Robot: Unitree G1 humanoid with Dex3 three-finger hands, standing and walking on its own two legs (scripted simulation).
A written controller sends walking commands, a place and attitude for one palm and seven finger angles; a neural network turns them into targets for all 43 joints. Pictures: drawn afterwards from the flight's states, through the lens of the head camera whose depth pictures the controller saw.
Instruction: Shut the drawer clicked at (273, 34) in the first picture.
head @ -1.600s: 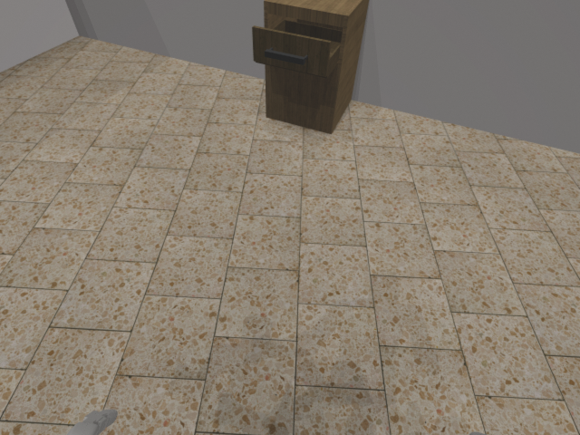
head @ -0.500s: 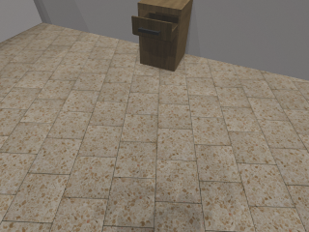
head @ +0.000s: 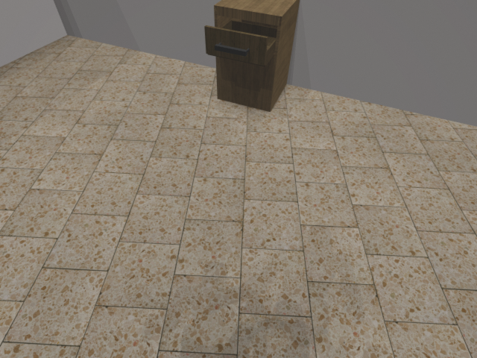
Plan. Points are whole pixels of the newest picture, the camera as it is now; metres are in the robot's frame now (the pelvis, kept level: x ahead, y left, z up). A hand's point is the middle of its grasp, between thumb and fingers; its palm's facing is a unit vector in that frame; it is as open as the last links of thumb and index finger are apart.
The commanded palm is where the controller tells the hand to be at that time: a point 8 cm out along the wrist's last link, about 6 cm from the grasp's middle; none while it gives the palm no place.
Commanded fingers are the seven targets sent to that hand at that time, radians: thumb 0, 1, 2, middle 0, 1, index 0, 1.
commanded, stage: look at it before walking up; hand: left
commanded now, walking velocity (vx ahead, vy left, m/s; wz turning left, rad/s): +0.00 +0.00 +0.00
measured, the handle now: (232, 48) +1.75 +0.13 -0.26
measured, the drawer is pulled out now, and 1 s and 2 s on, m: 0.19 0.19 0.19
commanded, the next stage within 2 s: walk to a spot facing it in 0.04 s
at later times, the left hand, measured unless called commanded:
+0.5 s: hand out of the picture +0.02 +0.22 -0.20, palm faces +0.06 -0.99 -0.16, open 7.4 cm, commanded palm none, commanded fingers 0.00 0.90 0.90 -0.20 -0.30 -0.20 -0.30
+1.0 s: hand (175, 252) +0.39 +0.18 -0.18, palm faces +0.08 -0.98 -0.18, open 7.4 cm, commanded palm none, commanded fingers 0.00 0.90 0.90 -0.20 -0.30 -0.20 -0.30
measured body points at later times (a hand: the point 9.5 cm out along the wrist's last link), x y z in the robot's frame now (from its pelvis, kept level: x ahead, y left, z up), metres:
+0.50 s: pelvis +0.06 +0.04 -0.02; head +0.06 +0.06 +0.43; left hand +0.02 +0.27 -0.18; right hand +0.05 -0.21 -0.16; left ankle +0.02 +0.12 -0.75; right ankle +0.00 -0.10 -0.72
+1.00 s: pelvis +0.28 +0.00 -0.03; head +0.31 +0.00 +0.42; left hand +0.38 +0.23 -0.17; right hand +0.19 -0.21 -0.18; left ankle +0.11 +0.12 -0.64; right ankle +0.36 -0.06 -0.75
